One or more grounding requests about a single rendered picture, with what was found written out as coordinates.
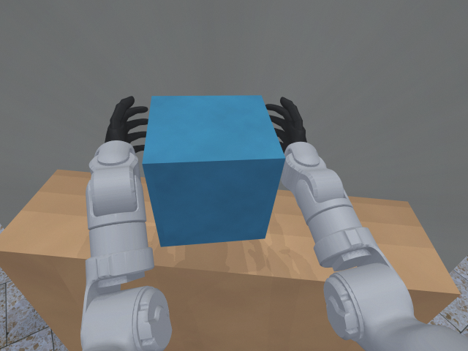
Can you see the robot right hand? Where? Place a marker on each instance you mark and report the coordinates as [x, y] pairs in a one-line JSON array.
[[292, 124]]

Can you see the pedestal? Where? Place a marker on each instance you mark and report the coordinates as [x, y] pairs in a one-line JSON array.
[[253, 295]]

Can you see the robot left upper arm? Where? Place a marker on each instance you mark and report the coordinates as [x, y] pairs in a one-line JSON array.
[[135, 319]]

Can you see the robot left forearm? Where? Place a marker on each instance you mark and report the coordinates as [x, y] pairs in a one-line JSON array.
[[116, 217]]

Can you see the robot left hand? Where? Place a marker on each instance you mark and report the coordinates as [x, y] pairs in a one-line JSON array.
[[119, 126]]

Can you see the robot right upper arm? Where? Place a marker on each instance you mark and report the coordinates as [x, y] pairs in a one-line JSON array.
[[370, 305]]

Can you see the robot right forearm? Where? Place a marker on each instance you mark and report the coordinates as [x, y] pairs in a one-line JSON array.
[[340, 240]]

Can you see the carton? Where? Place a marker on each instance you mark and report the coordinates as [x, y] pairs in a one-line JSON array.
[[212, 166]]

